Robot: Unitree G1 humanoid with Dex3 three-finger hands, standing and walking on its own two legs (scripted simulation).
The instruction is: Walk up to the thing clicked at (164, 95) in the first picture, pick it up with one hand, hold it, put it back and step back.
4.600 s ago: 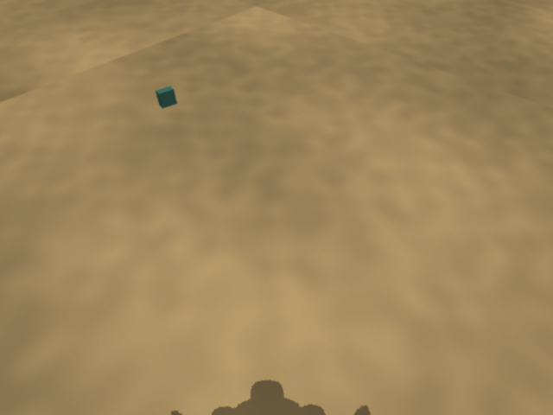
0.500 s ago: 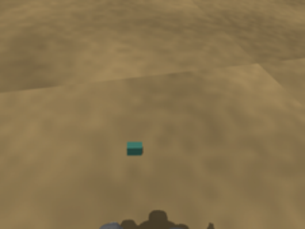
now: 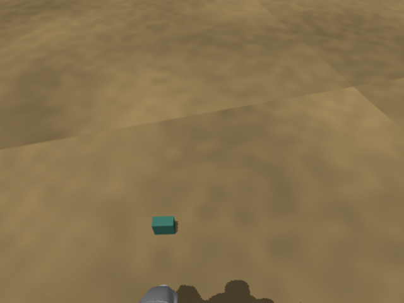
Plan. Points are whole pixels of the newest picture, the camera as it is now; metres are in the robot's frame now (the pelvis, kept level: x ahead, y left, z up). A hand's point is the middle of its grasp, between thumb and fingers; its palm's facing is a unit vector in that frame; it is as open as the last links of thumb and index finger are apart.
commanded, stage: walk up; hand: left
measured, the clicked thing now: (164, 225) +0.57 +0.22 -0.71
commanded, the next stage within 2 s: none
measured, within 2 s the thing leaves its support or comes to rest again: neither
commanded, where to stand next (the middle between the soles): +0.23 -0.05 m, yaw +3 degrees
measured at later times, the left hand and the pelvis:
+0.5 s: hand (128, 268) +0.22 +0.19 -0.15, palm faces +0.01 -0.93 -0.38, open 7.4 cm; pelvis +0.14 -0.09 -0.01, yaw +3 degrees
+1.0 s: hand (109, 291) +0.17 +0.22 -0.16, palm faces +0.09 -0.89 -0.45, open 7.4 cm; pelvis +0.15 -0.08 -0.01, yaw +7 degrees
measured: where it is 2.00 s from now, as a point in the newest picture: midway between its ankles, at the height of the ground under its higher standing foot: outside the picture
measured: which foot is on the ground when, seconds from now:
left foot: up 0.00-0.14, down 0.16-0.50, up 0.52-0.82, down 0.84-1.00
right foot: down 0.00-0.18, up 0.20-0.48, down 0.50-0.88, up 0.90-1.00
